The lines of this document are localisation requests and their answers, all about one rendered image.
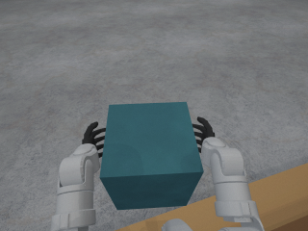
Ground left robot hand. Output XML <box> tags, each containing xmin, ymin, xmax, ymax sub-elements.
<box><xmin>82</xmin><ymin>121</ymin><xmax>106</xmax><ymax>158</ymax></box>

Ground carton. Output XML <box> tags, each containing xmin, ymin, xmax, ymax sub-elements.
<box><xmin>99</xmin><ymin>102</ymin><xmax>204</xmax><ymax>211</ymax></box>

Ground robot right thigh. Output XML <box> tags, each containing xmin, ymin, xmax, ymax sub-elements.
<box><xmin>161</xmin><ymin>218</ymin><xmax>192</xmax><ymax>231</ymax></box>

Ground robot left forearm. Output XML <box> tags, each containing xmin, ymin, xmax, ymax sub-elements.
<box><xmin>50</xmin><ymin>143</ymin><xmax>101</xmax><ymax>231</ymax></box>

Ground right robot hand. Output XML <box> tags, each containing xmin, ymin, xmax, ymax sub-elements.
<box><xmin>192</xmin><ymin>116</ymin><xmax>215</xmax><ymax>153</ymax></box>

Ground robot right forearm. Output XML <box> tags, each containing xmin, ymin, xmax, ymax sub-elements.
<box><xmin>201</xmin><ymin>137</ymin><xmax>265</xmax><ymax>231</ymax></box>

